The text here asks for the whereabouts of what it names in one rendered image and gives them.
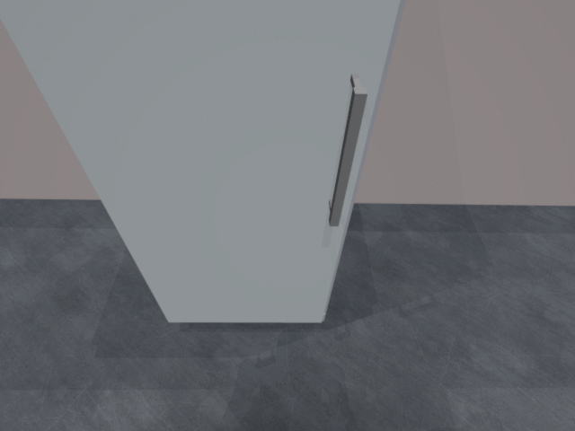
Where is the fridge door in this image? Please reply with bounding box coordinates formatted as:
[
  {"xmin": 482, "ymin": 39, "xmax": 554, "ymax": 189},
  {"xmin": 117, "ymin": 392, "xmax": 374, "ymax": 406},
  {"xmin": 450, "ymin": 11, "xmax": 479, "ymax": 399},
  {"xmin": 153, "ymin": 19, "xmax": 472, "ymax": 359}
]
[{"xmin": 0, "ymin": 0, "xmax": 401, "ymax": 323}]

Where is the handle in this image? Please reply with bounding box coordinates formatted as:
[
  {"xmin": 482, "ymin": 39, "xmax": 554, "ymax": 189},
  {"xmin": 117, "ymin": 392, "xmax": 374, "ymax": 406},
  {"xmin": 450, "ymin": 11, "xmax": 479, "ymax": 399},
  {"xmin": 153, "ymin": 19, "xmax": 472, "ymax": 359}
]
[{"xmin": 329, "ymin": 74, "xmax": 367, "ymax": 226}]

